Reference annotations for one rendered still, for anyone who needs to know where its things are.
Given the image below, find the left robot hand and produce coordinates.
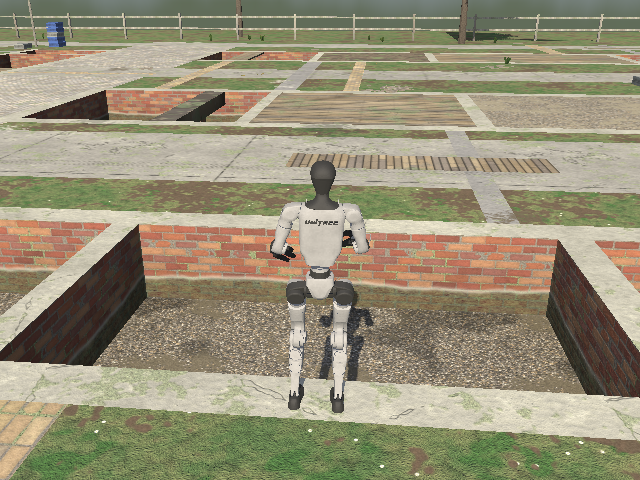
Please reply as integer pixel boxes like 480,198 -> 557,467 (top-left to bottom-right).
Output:
273,246 -> 296,262

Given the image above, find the right robot forearm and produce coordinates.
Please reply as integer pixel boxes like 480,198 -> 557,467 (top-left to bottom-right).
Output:
351,236 -> 370,249

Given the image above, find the robot left upper arm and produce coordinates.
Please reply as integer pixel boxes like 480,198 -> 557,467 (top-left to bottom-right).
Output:
271,202 -> 301,255

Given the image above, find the right robot hand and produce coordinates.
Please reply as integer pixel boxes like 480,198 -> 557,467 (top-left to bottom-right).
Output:
342,230 -> 353,247

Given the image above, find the robot left shin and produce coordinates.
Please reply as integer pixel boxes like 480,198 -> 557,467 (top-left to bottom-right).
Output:
289,330 -> 304,397

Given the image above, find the robot right upper arm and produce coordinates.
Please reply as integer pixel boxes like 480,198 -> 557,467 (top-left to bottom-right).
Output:
343,203 -> 369,254

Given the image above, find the robot left foot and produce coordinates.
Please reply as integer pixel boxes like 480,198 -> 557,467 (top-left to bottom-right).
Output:
288,384 -> 304,410

